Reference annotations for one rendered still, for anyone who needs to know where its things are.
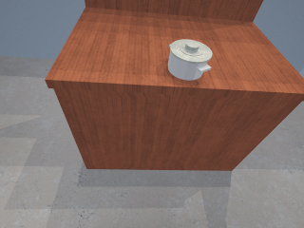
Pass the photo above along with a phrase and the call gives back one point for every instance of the table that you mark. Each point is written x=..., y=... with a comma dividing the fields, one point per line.
x=126, y=111

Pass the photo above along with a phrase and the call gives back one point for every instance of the lid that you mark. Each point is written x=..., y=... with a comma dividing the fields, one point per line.
x=200, y=56

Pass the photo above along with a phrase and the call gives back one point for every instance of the pot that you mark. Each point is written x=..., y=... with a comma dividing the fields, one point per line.
x=185, y=71

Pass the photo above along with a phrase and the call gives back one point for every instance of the knob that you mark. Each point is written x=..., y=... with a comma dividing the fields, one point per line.
x=192, y=45

